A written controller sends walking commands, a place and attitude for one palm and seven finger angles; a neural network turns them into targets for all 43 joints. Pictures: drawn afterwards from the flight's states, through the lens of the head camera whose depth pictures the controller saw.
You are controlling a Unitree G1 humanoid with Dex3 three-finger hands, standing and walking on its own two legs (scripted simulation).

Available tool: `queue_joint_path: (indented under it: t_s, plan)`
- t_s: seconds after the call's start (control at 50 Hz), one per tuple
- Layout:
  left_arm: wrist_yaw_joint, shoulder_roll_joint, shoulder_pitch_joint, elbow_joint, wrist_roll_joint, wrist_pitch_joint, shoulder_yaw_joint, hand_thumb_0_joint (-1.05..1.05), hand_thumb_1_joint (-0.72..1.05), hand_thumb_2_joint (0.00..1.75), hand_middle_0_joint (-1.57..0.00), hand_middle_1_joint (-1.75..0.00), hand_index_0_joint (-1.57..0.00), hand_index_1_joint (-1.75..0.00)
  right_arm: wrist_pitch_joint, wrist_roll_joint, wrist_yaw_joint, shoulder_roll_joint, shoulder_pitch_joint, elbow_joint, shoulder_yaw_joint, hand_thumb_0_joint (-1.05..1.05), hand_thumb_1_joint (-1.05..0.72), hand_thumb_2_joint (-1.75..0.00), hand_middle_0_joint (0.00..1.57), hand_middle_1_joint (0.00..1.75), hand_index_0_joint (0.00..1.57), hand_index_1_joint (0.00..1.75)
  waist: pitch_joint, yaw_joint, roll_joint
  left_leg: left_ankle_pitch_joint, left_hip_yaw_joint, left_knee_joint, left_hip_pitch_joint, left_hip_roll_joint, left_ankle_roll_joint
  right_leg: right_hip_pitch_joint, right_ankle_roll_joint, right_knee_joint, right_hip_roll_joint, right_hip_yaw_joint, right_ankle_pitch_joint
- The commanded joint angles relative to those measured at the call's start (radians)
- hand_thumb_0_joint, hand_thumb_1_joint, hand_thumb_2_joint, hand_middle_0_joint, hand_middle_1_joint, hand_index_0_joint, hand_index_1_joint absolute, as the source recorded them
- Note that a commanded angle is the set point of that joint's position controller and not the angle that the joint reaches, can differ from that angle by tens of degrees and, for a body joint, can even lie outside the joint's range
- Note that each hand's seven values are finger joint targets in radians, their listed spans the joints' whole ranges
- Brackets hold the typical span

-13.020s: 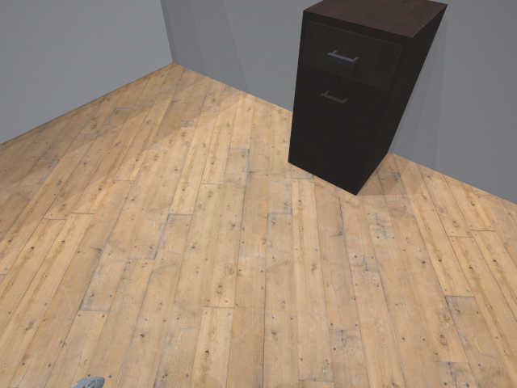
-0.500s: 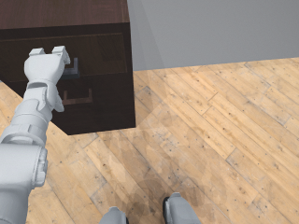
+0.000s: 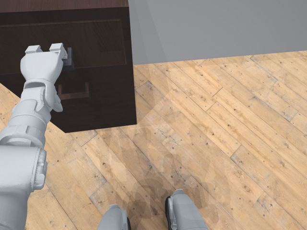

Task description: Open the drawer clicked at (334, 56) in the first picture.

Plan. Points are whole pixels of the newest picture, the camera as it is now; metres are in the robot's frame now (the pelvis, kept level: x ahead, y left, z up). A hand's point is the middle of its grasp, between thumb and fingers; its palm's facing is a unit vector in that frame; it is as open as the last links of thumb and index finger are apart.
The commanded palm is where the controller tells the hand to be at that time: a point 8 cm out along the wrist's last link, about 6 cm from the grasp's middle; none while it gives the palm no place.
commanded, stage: lower the fingers behind the handle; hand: left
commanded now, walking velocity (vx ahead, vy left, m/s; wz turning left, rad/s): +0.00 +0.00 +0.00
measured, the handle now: (52, 59) +0.58 +0.23 +0.00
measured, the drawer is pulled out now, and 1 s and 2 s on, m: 0.00 0.00 0.02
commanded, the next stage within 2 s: close the thumb around the handle in 0.60 s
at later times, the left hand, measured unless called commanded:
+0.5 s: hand (55, 79) +0.53 +0.22 -0.02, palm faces -0.09 -0.01 -1.00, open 13.9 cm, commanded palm +0.51 +0.22 +0.03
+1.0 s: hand (54, 79) +0.53 +0.22 -0.02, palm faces -0.07 -0.03 -1.00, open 11.3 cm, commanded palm +0.51 +0.22 +0.03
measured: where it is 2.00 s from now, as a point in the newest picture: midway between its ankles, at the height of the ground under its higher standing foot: outside the picture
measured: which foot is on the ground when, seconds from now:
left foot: down 0.00-1.00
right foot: down 0.00-1.00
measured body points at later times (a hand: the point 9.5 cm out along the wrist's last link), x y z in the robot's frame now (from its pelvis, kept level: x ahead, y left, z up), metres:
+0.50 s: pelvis -0.01 +0.00 -0.02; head +0.16 +0.00 +0.40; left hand +0.53 +0.22 +0.04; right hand -0.03 -0.27 -0.14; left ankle -0.03 +0.11 -0.66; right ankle +0.04 -0.14 -0.66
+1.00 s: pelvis -0.01 +0.00 -0.01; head +0.16 +0.00 +0.40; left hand +0.52 +0.22 +0.04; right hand -0.02 -0.27 -0.14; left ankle -0.03 +0.11 -0.66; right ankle +0.04 -0.14 -0.66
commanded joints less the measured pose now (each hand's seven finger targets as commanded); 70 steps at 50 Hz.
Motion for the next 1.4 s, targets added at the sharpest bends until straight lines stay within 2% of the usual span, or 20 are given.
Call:
queue_joint_path:
  t_s: [0.0,0.04,0.06,0.1,0.14,0.2,0.24,0.32,0.38,0.48,0.56,0.62,0.68,0.8,0.84,1.1,1.14,1.18,1.28,1.38]
  plan:
    - [0.029,0.269,-0.436,-0.177,-0.006,0.011,0.051,0.0,-0.5,0.3,-0.3,-1.2,-0.3,-1.2,-0.008,-0.004,-0.011,-0.186,0.215,-0.015,-0.062,0.0,-0.9,-0.9,0.2,0.3,0.2,0.3,-0.551,-0.023,0.096,0.51,-0.025,-0.077,0.279,-0.053,0.025,0.335,-0.057,-0.039,0.068,-0.019,0.336]
    - [0.022,0.299,-0.425,-0.155,-0.004,0.012,0.067,0.0,-0.5,0.3,-0.3,-1.2,-0.3,-1.2,-0.008,-0.003,-0.015,-0.19,0.21,-0.016,-0.057,0.0,-0.9,-0.9,0.2,0.3,0.2,0.3,-0.528,-0.025,0.067,0.476,-0.021,-0.065,0.239,-0.054,0.029,0.33,-0.056,-0.033,0.069,-0.015,0.319]
    - [0.021,0.292,-0.456,-0.171,-0.002,0.005,0.06,0.0,-0.5,0.3,-0.3,-1.2,-0.3,-1.2,-0.011,-0.004,-0.017,-0.186,0.21,-0.015,-0.056,0.0,-0.9,-0.9,0.2,0.3,0.2,0.3,-0.541,-0.035,0.069,0.487,-0.028,-0.06,0.244,-0.052,0.028,0.317,-0.056,-0.022,0.069,-0.017,0.322]
    - [0.023,0.259,-0.423,-0.169,-0.002,0.002,0.044,0.0,-0.5,0.3,-0.3,-1.2,-0.3,-1.2,-0.015,-0.005,-0.013,-0.185,0.213,-0.02,-0.061,0.0,-0.9,-0.9,0.2,0.3,0.2,0.3,-0.564,-0.025,0.107,0.495,-0.028,-0.05,0.261,-0.052,0.024,0.299,-0.058,-0.016,0.069,-0.019,0.312]
    - [0.019,0.262,-0.411,-0.137,-0.005,0.013,0.044,0.0,-0.5,0.3,-0.3,-1.2,-0.3,-1.2,-0.015,-0.003,-0.015,-0.188,0.214,-0.019,-0.056,0.0,-0.9,-0.9,0.2,0.3,0.2,0.3,-0.523,-0.036,0.06,0.478,-0.028,-0.045,0.22,-0.049,0.028,0.294,-0.055,-0.012,0.069,-0.021,0.309]
    - [0.015,0.299,-0.406,-0.169,-0.006,0.012,0.068,0.0,-0.5,0.3,-0.3,-1.2,-0.3,-1.2,-0.014,-0.002,-0.011,-0.191,0.216,-0.022,-0.055,0.0,-0.9,-0.9,0.2,0.3,0.2,0.3,-0.577,-0.015,0.106,0.491,-0.027,-0.037,0.232,-0.051,0.025,0.306,-0.059,0.002,0.068,-0.02,0.319]
    - [0.013,0.269,-0.405,-0.165,-0.008,0.023,0.046,0.0,-0.5,0.3,-0.3,-1.2,-0.3,-1.2,-0.014,0.002,-0.011,-0.188,0.214,-0.025,-0.056,0.0,-0.9,-0.9,0.2,0.3,0.2,0.3,-0.549,-0.027,0.085,0.473,-0.026,-0.039,0.225,-0.048,0.027,0.296,-0.056,-0.008,0.07,-0.02,0.306]
    - [0.0,0.308,-0.425,-0.156,-0.014,0.031,0.06,0.0,-0.5,0.3,-0.3,-1.2,-0.3,-1.2,-0.015,0.008,-0.016,-0.193,0.217,-0.026,-0.048,0.0,-0.9,-0.9,0.2,0.3,0.2,0.3,-0.532,-0.027,0.072,0.427,-0.029,-0.049,0.194,-0.051,0.03,0.303,-0.056,-0.009,0.069,-0.021,0.275]
    - [-0.006,0.279,-0.455,-0.157,-0.013,0.029,0.034,0.0,-0.5,0.3,-0.3,-1.2,-0.3,-1.2,-0.018,0.009,-0.018,-0.189,0.221,-0.027,-0.048,0.0,-0.9,-0.9,0.2,0.3,0.2,0.3,-0.534,-0.043,0.084,0.421,-0.032,-0.046,0.206,-0.049,0.03,0.278,-0.054,-0.011,0.069,-0.023,0.262]
    - [-0.016,0.299,-0.442,-0.174,-0.019,0.012,0.055,0.0,-0.5,0.3,-0.3,-1.2,-0.3,-1.2,-0.023,0.006,-0.02,-0.188,0.229,-0.029,-0.049,0.0,-0.9,-0.9,0.2,0.3,0.2,0.3,-0.56,-0.035,0.078,0.445,-0.03,-0.038,0.211,-0.05,0.032,0.299,-0.054,-0.007,0.068,-0.019,0.288]
    - [-0.012,0.288,-0.43,-0.169,-0.016,0.004,0.052,0.0,-0.5,0.3,-0.3,-1.2,-0.3,-1.2,-0.023,0.006,-0.019,-0.186,0.223,-0.029,-0.047,0.0,-0.9,-0.9,0.2,0.3,0.2,0.3,-0.536,-0.032,0.075,0.436,-0.032,-0.04,0.205,-0.049,0.031,0.283,-0.056,-0.006,0.071,-0.021,0.274]
    - [-0.005,0.303,-0.397,-0.186,-0.017,0.0,0.069,0.0,-0.5,0.3,-0.3,-1.2,-0.3,-1.2,-0.021,0.005,-0.015,-0.187,0.222,-0.031,-0.049,0.0,-0.9,-0.9,0.2,0.3,0.2,0.3,-0.557,-0.014,0.09,0.457,-0.03,-0.039,0.217,-0.049,0.028,0.297,-0.058,-0.003,0.07,-0.022,0.289]
    - [0.004,0.306,-0.41,-0.182,-0.02,0.005,0.067,0.0,-0.5,0.3,-0.3,-1.2,-0.3,-1.2,-0.02,0.007,-0.013,-0.189,0.22,-0.029,-0.047,0.0,-0.9,-0.9,0.2,0.3,0.2,0.3,-0.54,-0.02,0.079,0.438,-0.024,-0.039,0.194,-0.05,0.031,0.306,-0.055,-0.007,0.07,-0.018,0.285]
    - [0.007,0.323,-0.378,-0.168,-0.018,0.019,0.082,0.0,-0.16,0.44,-0.32,-1.24,-0.32,-1.24,-0.011,0.007,-0.013,-0.193,0.217,-0.028,-0.047,0.0,-0.9,-0.9,0.2,0.3,0.2,0.3,-0.543,-0.009,0.074,0.462,-0.025,-0.045,0.203,-0.051,0.029,0.319,-0.056,-0.006,0.069,-0.019,0.306]
    - [0.01,0.304,-0.407,-0.192,-0.015,0.02,0.067,0.0,-0.05,0.49,-0.33,-1.25,-0.33,-1.25,-0.01,0.006,-0.013,-0.192,0.217,-0.027,-0.05,0.0,-0.9,-0.9,0.2,0.3,0.2,0.3,-0.547,-0.016,0.101,0.475,-0.028,-0.047,0.231,-0.047,0.025,0.3,-0.056,-0.008,0.07,-0.023,0.3]
    - [0.01,0.254,-0.352,-0.181,-0.025,0.013,0.053,0.0,0.68,0.8,-0.38,-1.33,-0.38,-1.33,-0.01,0.004,-0.01,-0.186,0.217,-0.025,-0.056,0.0,-0.9,-0.9,0.2,0.3,0.2,0.3,-0.538,-0.01,0.078,0.517,-0.028,-0.05,0.258,-0.044,0.022,0.309,-0.056,-0.015,0.071,-0.025,0.326]
    - [0.012,0.283,-0.352,-0.181,-0.025,0.014,0.071,0.0,0.79,0.85,-0.39,-1.34,-0.39,-1.34,-0.009,0.005,-0.011,-0.19,0.216,-0.024,-0.053,0.0,-0.9,-0.9,0.2,0.3,0.2,0.3,-0.532,-0.009,0.056,0.49,-0.024,-0.053,0.233,-0.047,0.026,0.328,-0.055,-0.016,0.072,-0.021,0.325]
    - [0.014,0.284,-0.362,-0.202,-0.021,0.007,0.072,0.0,0.9,0.9,-0.4,-1.35,-0.4,-1.35,-0.009,0.003,-0.011,-0.189,0.217,-0.023,-0.055,0.0,-0.9,-0.9,0.2,0.3,0.2,0.3,-0.563,-0.004,0.09,0.524,-0.028,-0.052,0.257,-0.046,0.022,0.328,-0.057,-0.008,0.069,-0.021,0.341]
    - [0.02,0.26,-0.318,-0.196,-0.023,0.008,0.067,0.0,0.9,0.9,-0.4,-1.35,-0.4,-1.35,-0.006,0.003,-0.007,-0.187,0.215,-0.022,-0.059,0.0,-0.9,-0.9,0.2,0.3,0.2,0.3,-0.548,-0.001,0.066,0.541,-0.026,-0.055,0.264,-0.044,0.022,0.333,-0.055,-0.015,0.071,-0.022,0.353]
    - [0.03,0.22,-0.348,-0.198,-0.02,0.014,0.039,0.0,0.9,0.9,-0.4,-1.35,-0.4,-1.35,-0.008,0.003,-0.006,-0.184,0.216,-0.014,-0.065,0.0,-0.9,-0.9,0.2,0.3,0.2,0.3,-0.548,-0.011,0.089,0.553,-0.033,-0.057,0.301,-0.04,0.015,0.299,-0.056,-0.019,0.073,-0.027,0.334]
